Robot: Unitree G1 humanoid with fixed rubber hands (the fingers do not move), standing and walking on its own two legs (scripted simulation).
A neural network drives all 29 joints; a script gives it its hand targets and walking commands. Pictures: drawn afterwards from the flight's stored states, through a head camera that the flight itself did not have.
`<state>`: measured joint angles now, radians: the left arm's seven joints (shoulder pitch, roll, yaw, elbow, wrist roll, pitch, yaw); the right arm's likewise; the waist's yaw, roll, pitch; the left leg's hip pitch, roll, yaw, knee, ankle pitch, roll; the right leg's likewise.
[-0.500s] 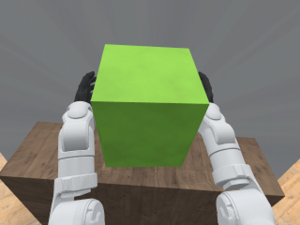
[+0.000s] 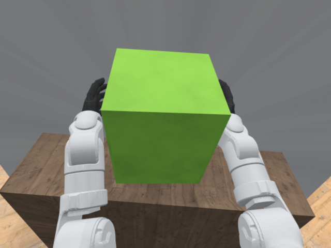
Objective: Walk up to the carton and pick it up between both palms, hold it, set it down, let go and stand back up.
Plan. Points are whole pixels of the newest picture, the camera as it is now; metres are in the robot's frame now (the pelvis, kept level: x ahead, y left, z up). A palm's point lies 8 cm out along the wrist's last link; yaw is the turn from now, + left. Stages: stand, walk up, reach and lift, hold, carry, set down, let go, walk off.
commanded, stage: hold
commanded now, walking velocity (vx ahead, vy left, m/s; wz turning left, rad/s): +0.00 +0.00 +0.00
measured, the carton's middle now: (161, 120) +0.37 +0.00 +0.17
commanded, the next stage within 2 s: none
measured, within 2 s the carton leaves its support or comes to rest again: neither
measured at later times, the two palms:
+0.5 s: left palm (94, 113) +0.36 +0.15 +0.19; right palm (225, 114) +0.36 -0.15 +0.19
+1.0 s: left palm (94, 114) +0.36 +0.15 +0.19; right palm (225, 114) +0.36 -0.15 +0.19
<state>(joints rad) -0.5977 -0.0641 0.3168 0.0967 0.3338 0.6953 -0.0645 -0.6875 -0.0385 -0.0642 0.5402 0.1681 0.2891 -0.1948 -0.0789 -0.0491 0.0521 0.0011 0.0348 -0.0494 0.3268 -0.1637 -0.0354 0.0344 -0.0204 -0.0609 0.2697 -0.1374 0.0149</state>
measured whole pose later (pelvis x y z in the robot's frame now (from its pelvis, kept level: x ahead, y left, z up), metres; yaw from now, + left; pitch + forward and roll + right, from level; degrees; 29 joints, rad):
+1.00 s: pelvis +0.00 +0.00 +0.00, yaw +0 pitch -10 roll -1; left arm -0.56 -0.07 0.30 0.06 0.33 0.70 -0.06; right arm -0.66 -0.04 -0.04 0.50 0.19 0.29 -0.20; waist -0.09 -0.05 0.06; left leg 0.00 0.04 -0.04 0.33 -0.17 -0.03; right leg 0.04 -0.02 -0.06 0.26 -0.14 0.02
